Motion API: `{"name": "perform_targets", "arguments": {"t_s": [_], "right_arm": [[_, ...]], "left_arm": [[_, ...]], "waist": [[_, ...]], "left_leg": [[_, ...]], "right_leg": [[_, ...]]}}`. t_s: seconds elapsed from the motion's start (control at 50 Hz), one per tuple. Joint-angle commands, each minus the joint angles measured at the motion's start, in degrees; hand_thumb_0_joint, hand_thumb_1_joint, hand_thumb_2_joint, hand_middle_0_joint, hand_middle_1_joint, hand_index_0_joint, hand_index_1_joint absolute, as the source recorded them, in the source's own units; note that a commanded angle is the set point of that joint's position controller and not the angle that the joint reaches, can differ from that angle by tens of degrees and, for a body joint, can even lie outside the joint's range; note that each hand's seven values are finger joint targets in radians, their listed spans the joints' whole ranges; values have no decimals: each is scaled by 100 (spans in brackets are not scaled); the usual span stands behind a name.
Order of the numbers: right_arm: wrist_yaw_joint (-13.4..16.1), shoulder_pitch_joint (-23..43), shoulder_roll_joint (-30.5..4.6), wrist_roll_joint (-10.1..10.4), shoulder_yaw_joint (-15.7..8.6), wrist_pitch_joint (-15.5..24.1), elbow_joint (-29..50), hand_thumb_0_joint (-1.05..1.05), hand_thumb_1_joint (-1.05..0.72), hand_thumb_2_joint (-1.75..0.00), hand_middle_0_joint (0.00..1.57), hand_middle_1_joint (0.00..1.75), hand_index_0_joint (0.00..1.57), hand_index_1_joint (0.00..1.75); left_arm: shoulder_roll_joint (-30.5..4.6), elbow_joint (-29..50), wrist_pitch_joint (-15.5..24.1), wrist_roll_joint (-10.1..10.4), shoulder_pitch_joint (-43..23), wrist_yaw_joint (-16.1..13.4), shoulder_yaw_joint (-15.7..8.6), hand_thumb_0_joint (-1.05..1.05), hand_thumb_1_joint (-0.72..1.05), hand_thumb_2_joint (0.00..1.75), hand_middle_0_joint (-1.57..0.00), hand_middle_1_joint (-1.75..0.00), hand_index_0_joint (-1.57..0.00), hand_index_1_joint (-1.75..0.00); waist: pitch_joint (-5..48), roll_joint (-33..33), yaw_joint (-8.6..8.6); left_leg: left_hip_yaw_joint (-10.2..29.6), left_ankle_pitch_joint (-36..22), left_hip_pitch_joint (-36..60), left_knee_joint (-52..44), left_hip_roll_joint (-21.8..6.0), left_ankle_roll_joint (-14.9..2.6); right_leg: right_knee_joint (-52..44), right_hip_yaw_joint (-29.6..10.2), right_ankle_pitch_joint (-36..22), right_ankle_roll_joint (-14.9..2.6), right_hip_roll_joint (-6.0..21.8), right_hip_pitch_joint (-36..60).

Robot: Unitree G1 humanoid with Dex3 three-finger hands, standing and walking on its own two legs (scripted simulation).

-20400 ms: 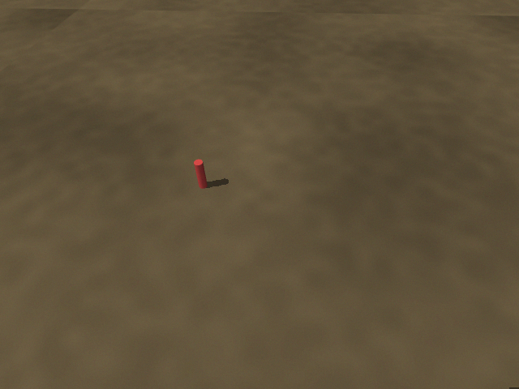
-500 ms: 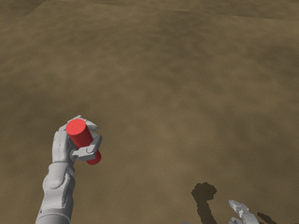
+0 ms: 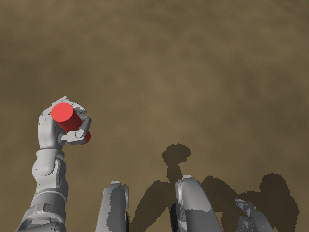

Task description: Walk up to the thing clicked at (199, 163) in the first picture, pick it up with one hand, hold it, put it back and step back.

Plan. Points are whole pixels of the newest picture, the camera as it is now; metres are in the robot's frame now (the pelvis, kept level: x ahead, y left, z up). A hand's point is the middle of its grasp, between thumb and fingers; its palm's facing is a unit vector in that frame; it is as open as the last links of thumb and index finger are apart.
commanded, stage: crouch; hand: left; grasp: from the side
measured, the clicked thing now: (74, 126) +0.39 +0.20 -0.03
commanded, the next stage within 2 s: lower in 1.14 s
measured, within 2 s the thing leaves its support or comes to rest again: neither
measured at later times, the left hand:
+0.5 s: hand (94, 143) +0.41 +0.19 -0.22, palm faces +0.07 -1.00 -0.02, open 5.8 cm
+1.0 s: hand (99, 144) +0.43 +0.20 -0.32, palm faces +0.04 -1.00 -0.01, open 5.8 cm
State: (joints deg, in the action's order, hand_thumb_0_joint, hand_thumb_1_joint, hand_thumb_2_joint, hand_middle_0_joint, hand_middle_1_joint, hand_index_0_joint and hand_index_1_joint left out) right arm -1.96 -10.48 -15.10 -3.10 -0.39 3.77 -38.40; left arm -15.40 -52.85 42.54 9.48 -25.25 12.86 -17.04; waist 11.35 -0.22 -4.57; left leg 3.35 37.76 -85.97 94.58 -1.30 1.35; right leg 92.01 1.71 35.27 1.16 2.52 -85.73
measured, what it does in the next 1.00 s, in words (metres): lowers itself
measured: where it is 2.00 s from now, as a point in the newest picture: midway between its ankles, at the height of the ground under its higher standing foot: outside the picture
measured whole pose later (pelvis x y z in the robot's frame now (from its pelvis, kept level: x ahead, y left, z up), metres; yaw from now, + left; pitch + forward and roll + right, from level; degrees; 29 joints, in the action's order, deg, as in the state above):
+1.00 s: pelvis -0.05 +0.01 -0.25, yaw -6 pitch +27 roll -8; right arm -6.9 -4.7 -18.6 -10.0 9.1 0.5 -39.9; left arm -30.4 -68.4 46.0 3.8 -42.5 11.8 -26.6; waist -1.5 -3.4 -12.0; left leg 10.1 39.6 -129.1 141.6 1.0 1.9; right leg 134.2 3.9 34.9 2.7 1.3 -126.3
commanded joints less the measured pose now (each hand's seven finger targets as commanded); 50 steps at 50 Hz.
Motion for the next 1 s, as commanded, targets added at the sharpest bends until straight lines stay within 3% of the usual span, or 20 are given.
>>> {"name": "perform_targets", "arguments": {"t_s": [0.0, 0.04, 0.06, 0.08, 0.14, 0.16, 0.18, 0.2, 0.24, 0.26, 0.32, 0.34, 0.4, 0.5, 0.62, 0.68, 0.82, 0.84, 0.94, 0.98], "right_arm": [[-11, -396, -964, -25, -355, 134, 384, 0, -88, -90, 20, 30, 20, 30], [-57, -430, -1002, -53, -325, 111, 308, 0, -88, -90, 20, 30, 20, 30], [-73, -390, -1022, -58, -325, 98, 314, 0, -88, -90, 20, 30, 20, 30], [-89, -400, -1024, -93, -315, 99, 244, 0, -88, -90, 20, 30, 20, 30], [-146, -403, -994, -146, -259, 90, 173, 0, -89, -90, 20, 30, 20, 30], [-143, -363, -1021, -153, -269, 104, 170, 0, -89, -90, 20, 30, 20, 30], [-161, -351, -1031, -192, -250, 104, 152, 0, -89, -90, 20, 30, 20, 30], [-185, -362, -1041, -212, -216, 103, 138, 0, -88, -90, 20, 30, 20, 30], [-216, -326, -1098, -248, -207, 85, 126, 0, -89, -90, 20, 30, 20, 30], [-235, -336, -1129, -248, -188, 74, 124, 0, -88, -90, 20, 30, 20, 30], [-254, -296, -1160, -280, -140, 49, 109, 0, -89, -90, 20, 30, 20, 30], [-259, -333, -1187, -294, -126, 41, 89, 0, -89, -91, 20, 30, 20, 30], [-281, -318, -1258, -307, -104, 25, 55, 0, -89, -90, 20, 30, 20, 30], [-303, -226, -1386, -366, 4, -25, 54, 0, -89, -90, 20, 30, 20, 30], [-317, -301, -1525, -445, 164, -135, 9, 0, -89, -90, 20, 30, 20, 30], [-346, -235, -1610, -490, 227, -160, 26, 0, -88, -90, 20, 30, 20, 30], [-402, -194, -1780, -593, 359, -261, 19, 0, -89, -90, 20, 30, 20, 30], [-421, -253, -1794, -613, 381, -279, 17, 0, -89, -90, 20, 30, 20, 30], [-444, -166, -1851, -696, 487, -316, 21, 0, -89, -90, 20, 30, 20, 30], [-461, -111, -1895, -717, 527, -346, 37, 0, -89, -90, 20, 30, 20, 30]], "left_arm": [[-1040, 998, 501, 24, -1890, -13, -352, 0, 56, 129, -134, -140, -134, -140], [-1111, 777, 510, -31, -1854, 14, -445, 0, 60, 129, -133, -140, -133, -140], [-1078, 754, 519, -63, -1960, 33, -347, 0, 59, 130, -134, -141, -135, -141], [-1100, 672, 531, -101, -2082, 64, -403, 0, 61, 131, -133, -141, -133, -141], [-1133, 387, 595, -117, -2409, 84, -424, 0, 54, 128, -131, -138, -131, -138], [-1275, 281, 626, -128, -2433, 72, -576, 0, 53, 126, -131, -139, -132, -138], [-1246, 214, 647, -177, -2578, 68, -499, 0, 52, 127, -131, -139, -132, -139], [-1319, 102, 671, -187, -2523, 51, -639, 0, 54, 127, -130, -138, -130, -138], [-1383, 150, 735, -260, -2806, 30, -606, 0, 54, 128, -131, -139, -131, -139], [-1567, 58, 748, -279, -2839, 16, -754, 0, 54, 130, -132, -141, -132, -140], [-1780, 40, 787, -357, -3204, -23, -831, 0, 52, 129, -131, -140, -132, -140], [-1723, 134, 805, -363, -3392, -11, -754, 0, 53, 131, -132, -140, -132, -141], [-1891, -126, 754, -387, -3502, -78, -882, 0, 52, 129, -129, -137, -129, -138], [-2057, -199, 722, -450, -3872, -64, -842, 0, 52, 128, -130, -137, -130, -138], [-2434, -464, 644, -471, -3683, -96, -1074, 0, 53, 127, -129, -137, -129, -136], [-2459, -489, 655, -464, -3649, -114, -1131, 0, 54, 127, -129, -137, -129, -137], [-2422, -556, 713, -537, -3528, -72, -1014, 0, 60, 127, -129, -137, -130, -136], [-2589, -418, 747, -510, -3566, -88, -1117, 0, 60, 126, -128, -136, -129, -135], [-2561, -435, 790, -512, -3565, -78, -1003, 0, 63, 129, -129, -138, -130, -137], [-2673, -398, 819, -512, -3537, -117, -1051, 0, 59, 127, -128, -137, -129, -137]], "waist": [[3279, 337, -42], [3323, 405, -33], [3309, 506, -69], [3387, 524, -129], [3312, 353, -231], [3173, 307, -201], [3115, 457, -274], [3148, 438, -206], [3245, 656, -270], [3263, 645, -247], [3332, 690, -282], [3391, 816, -402], [3247, 880, -366], [2997, 894, -566], [2898, 852, -564], [2666, 990, -622], [2505, 1275, -828], [2644, 1305, -787], [2479, 1273, -930], [2430, 1340, -894]], "left_leg": [[-115, -1648, 1024, -431, 181, -220], [-101, -1732, 901, -224, 185, -204], [-77, -1645, 892, -160, 183, -189], [-83, -1729, 792, 56, 176, -200], [-149, -1270, 47, 486, 193, -221], [-162, -982, -167, 557, 199, -225], [-179, -833, -322, 681, 205, -214], [-195, -853, -379, 794, 207, -209], [-180, -671, -431, 949, 212, -183], [-176, -600, -536, 1019, 214, -182], [-254, -429, -813, 1344, 222, -200], [-229, -451, -794, 1413, 217, -190], [-264, -135, -1089, 1626, 225, -193], [-213, 332, -1513, 1988, 226, -228], [-194, 29, -1978, 2440, 235, -231], [-103, 117, -2016, 2511, 217, -205], [104, -279, -1899, 2744, 164, -133], [79, -359, -1942, 2818, 171, -133], [123, -381, -2061, 3030, 152, -155], [154, -410, -2053, 3063, 146, -133]], "right_leg": [[-460, -127, -1575, -276, -188, 1345], [-150, -37, -1592, -304, -192, 1044], [2, 26, -1459, -337, -220, 707], [169, 39, -1551, -328, -204, 576], [480, -2, -1229, -301, -203, 347], [563, 16, -969, -304, -208, 120], [675, 25, -844, -307, -200, -44], [817, 63, -838, -305, -194, -151], [1115, 177, -703, -327, -204, -522], [1237, 210, -649, -326, -203, -572], [1497, 210, -539, -304, -198, -772], [1616, 251, -583, -301, -184, -860], [1834, 307, -330, -293, -196, -1181], [2135, 425, -4, -260, -202, -1546], [2463, 483, -276, -238, -241, -1511], [2633, 579, -234, -255, -261, -1785], [3000, 726, -608, -282, -279, -2097], [3009, 711, -680, -278, -298, -1879], [3069, 762, -748, -238, -322, -1883], [3137, 794, -751, -248, -329, -1934]]}}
